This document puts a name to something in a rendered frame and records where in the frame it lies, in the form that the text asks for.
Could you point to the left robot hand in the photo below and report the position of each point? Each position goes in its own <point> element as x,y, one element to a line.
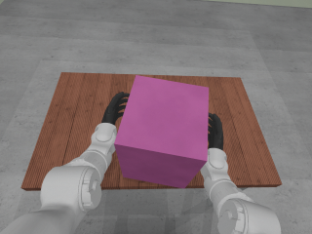
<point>112,113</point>

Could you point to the left robot upper arm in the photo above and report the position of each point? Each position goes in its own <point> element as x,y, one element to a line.
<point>68,193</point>

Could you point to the table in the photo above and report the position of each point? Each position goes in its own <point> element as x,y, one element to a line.
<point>78,105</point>

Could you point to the right robot upper arm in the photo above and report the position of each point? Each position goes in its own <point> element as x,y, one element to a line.
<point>238,216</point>

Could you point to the robot right forearm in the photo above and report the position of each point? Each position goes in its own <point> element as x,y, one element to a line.
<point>217,183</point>

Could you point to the carton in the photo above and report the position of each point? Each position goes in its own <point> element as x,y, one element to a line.
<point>163,134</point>

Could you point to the robot left forearm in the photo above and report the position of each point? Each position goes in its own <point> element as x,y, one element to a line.
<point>99,153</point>

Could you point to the right robot hand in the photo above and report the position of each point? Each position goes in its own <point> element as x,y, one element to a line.
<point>215,137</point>

